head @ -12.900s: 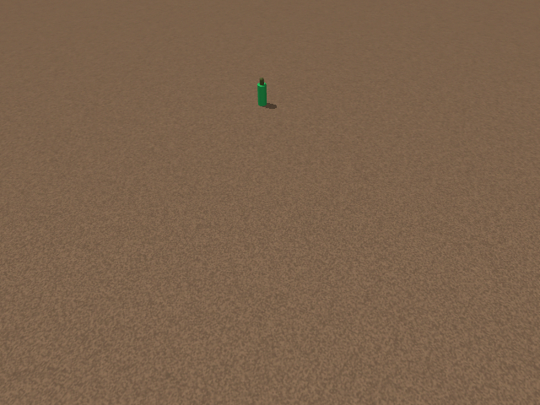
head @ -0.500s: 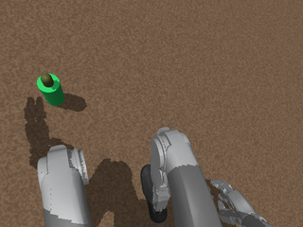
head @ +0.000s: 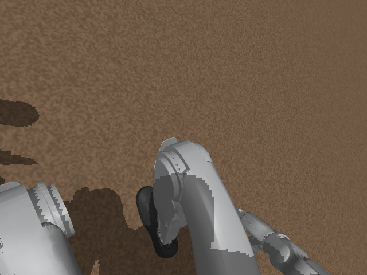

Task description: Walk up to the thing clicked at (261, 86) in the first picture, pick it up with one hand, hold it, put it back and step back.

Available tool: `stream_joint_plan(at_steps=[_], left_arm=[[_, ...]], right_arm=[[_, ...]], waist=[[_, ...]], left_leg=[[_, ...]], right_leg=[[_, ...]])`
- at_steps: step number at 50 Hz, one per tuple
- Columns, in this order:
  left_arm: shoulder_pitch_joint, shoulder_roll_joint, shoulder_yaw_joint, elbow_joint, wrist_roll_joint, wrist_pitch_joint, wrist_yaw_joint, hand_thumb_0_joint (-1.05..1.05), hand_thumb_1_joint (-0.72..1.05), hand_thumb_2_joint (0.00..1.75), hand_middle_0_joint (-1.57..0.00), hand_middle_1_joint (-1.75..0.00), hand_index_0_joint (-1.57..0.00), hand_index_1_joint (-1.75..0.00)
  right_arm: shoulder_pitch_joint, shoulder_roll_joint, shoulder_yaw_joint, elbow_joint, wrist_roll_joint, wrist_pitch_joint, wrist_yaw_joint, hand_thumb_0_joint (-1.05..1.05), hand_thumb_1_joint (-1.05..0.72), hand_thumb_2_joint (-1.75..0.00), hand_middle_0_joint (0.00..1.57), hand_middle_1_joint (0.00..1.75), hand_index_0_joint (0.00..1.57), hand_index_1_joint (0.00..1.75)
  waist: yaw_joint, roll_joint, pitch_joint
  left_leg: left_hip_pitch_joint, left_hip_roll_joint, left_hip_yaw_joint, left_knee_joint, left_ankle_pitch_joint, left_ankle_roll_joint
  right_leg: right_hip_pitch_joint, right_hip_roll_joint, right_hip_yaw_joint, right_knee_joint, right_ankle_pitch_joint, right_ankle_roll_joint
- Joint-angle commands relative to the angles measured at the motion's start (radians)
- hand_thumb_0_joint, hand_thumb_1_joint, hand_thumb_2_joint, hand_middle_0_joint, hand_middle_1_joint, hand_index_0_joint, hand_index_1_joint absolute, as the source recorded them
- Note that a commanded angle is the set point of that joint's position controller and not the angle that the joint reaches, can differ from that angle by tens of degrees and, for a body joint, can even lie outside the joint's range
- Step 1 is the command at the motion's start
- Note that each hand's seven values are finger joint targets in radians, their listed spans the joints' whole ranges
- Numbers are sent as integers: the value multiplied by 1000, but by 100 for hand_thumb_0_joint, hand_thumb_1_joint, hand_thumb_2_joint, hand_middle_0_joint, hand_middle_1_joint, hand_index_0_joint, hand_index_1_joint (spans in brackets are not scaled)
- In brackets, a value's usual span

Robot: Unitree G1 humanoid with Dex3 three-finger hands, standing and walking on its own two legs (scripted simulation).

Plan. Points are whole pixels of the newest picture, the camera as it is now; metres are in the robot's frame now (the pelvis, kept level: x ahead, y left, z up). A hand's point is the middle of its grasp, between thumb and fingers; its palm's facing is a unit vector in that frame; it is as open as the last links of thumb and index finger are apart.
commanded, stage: close in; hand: left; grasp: from the side
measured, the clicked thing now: out of the picture +0.51 +0.24 -0.20
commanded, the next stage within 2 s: rest palm in 0.56 s
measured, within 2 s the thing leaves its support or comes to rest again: leaves its support in 1.80 s
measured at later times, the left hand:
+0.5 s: hand out of the picture +0.47 +0.26 -0.17, palm faces +0.15 -0.99 -0.02, open 16.8 cm
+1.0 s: hand out of the picture +0.48 +0.25 -0.17, palm faces +0.17 -0.98 -0.05, open 12.5 cm
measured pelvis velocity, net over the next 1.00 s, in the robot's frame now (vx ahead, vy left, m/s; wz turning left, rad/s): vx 0.00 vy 0.01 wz -0.04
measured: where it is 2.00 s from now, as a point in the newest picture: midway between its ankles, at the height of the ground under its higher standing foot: (116, 261)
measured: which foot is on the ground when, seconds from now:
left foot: down 0.00-1.00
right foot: down 0.00-1.00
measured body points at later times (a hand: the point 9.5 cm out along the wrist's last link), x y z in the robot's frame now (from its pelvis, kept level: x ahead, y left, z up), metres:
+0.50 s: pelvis +0.00 +0.00 +0.00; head +0.25 +0.17 +0.32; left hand +0.46 +0.31 -0.17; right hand +0.14 -0.26 -0.04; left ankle +0.08 +0.13 -0.26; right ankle +0.13 -0.13 -0.26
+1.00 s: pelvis +0.00 +0.01 +0.01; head +0.25 +0.19 +0.32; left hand +0.47 +0.31 -0.16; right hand +0.14 -0.25 -0.03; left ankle +0.08 +0.13 -0.26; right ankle +0.13 -0.13 -0.26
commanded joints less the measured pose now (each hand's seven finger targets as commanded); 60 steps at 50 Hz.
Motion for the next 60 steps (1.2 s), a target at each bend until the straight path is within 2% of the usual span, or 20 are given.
stream_joint_plan(at_steps=[1,3,4,8,10,14,17,20,23,28,32,34,36,39,42,44,47,49,56,60], left_arm=[[-239,265,8,-147,9,-136,86,0,-48,1,-6,-8,-6,-6],[-244,261,-16,-141,29,-159,114,0,-44,2,-5,-7,-5,-6],[-231,248,-21,-131,26,-164,126,0,-43,3,-5,-7,-5,-5],[-245,159,-105,-86,25,-173,151,0,-42,4,-4,-7,-5,-6],[-246,143,-142,-71,38,-176,163,0,-39,6,-5,-9,-6,-7],[-266,109,-171,-66,14,-188,185,0,-41,8,-6,-10,-7,-8],[-261,100,-178,-63,4,-198,194,0,-41,8,-5,-10,-6,-8],[-272,106,-199,-59,17,-211,201,0,-37,10,-5,-10,-6,-8],[-271,116,-203,-61,26,-222,209,0,-33,13,-6,-11,-7,-10],[-282,112,-203,-67,35,-232,241,0,-31,14,-6,-11,-6,-9],[-290,92,-239,-75,55,-235,253,0,-31,17,-8,-13,-9,-12],[-300,82,-247,-77,63,-235,263,0,-20,20,-14,-15,-13,-14],[-305,82,-253,-66,66,-235,279,0,-21,22,-16,-17,-16,-17],[-310,81,-247,-63,64,-236,305,0,-7,35,-35,-35,-35,-34],[-331,64,-262,-55,71,-241,321,0,3,40,-41,-40,-41,-39],[-328,69,-268,-41,89,-241,335,0,7,43,-44,-43,-44,-42],[-340,65,-286,-32,102,-242,343,0,13,48,-50,-48,-49,-47],[-328,78,-280,-19,107,-237,353,0,17,51,-53,-51,-53,-50],[-353,73,-292,-10,113,-238,366,0,34,66,-69,-67,-69,-66],[-353,83,-286,-12,115,-238,368,0,45,74,-77,-75,-77,-74]], right_arm=[[55,-353,-86,-5,-27,29,-10,0,-93,-90,20,30,20,30],[42,-348,-74,-3,-41,40,-9,0,-93,-90,20,30,20,30],[39,-347,-68,-6,-46,43,-8,0,-93,-90,20,30,20,30],[26,-357,-61,-6,-57,51,-4,0,-92,-90,20,30,20,30],[18,-358,-58,-6,-59,55,-2,0,-92,-90,20,30,20,30],[16,-359,-49,-8,-60,61,5,0,-91,-90,20,30,20,30],[12,-356,-47,-1,-63,60,6,0,-91,-90,20,30,20,30],[2,-354,-38,4,-68,61,6,0,-90,-90,20,30,20,30],[-12,-343,-32,10,-72,66,3,0,-90,-90,20,30,20,30],[-17,-347,-31,11,-81,74,7,0,-90,-90,20,30,20,30],[-23,-346,-33,18,-86,77,10,0,-90,-90,20,30,20,30],[-32,-350,-37,22,-87,77,11,0,-89,-90,20,30,20,30],[-30,-349,-36,23,-88,80,15,0,-88,-90,20,30,20,30],[-20,-344,-29,26,-91,80,20,0,-88,-89,20,30,20,30],[-27,-344,-30,24,-93,83,23,0,-87,-89,20,30,20,30],[-35,-341,-32,27,-93,84,24,0,-87,-89,20,30,20,30],[-32,-339,-29,29,-95,86,26,0,-87,-89,20,30,20,30],[-37,-333,-27,26,-95,89,27,0,-87,-89,20,30,20,30],[-33,-334,-25,34,-95,92,29,0,-86,-89,20,30,20,30],[-21,-337,-23,42,-97,95,27,0,-86,-89,20,30,20,30]], waist=[[-76,573,-606],[-86,584,-585],[-86,564,-584],[-129,546,-533],[-138,520,-513],[-144,477,-526],[-139,475,-536],[-142,499,-535],[-129,515,-525],[-140,558,-522],[-155,560,-524],[-161,572,-509],[-166,559,-512],[-169,540,-536],[-180,542,-511],[-176,547,-484],[-187,553,-486],[-174,539,-491],[-191,546,-494],[-194,559,-516]], left_leg=[[480,59,77,-293,194,-2],[459,58,80,-286,193,-2],[443,56,82,-277,185,2],[432,51,72,-278,144,4],[418,50,62,-280,131,4],[395,37,54,-267,101,12],[409,35,52,-265,117,10],[416,34,50,-262,135,5],[420,37,56,-257,158,3],[464,42,42,-278,194,-7],[480,43,36,-281,194,-7],[490,44,27,-297,187,-12],[473,40,30,-289,164,-7],[478,38,27,-281,179,-2],[469,36,21,-296,152,-3],[460,38,21,-310,132,-6],[469,37,19,-311,146,-6],[458,36,26,-306,143,-2],[471,36,15,-314,154,-2],[500,39,17,-311,202,-3]], right_leg=[[284,16,-138,-158,205,-77],[299,18,-136,-156,215,-76],[313,21,-133,-162,219,-73],[284,24,-146,-172,207,-68],[270,24,-156,-170,199,-66],[291,31,-163,-185,190,-61],[303,36,-161,-189,207,-61],[316,39,-163,-188,223,-63],[320,41,-156,-191,243,-66],[322,41,-167,-188,264,-70],[314,41,-171,-192,267,-69],[287,36,-177,-187,255,-71],[300,40,-178,-197,244,-70],[322,43,-176,-206,263,-66],[301,42,-183,-211,239,-68],[285,41,-183,-211,221,-71],[291,42,-183,-216,233,-70],[296,45,-178,-223,234,-70],[290,45,-183,-230,242,-69],[312,44,-180,-234,276,-68]])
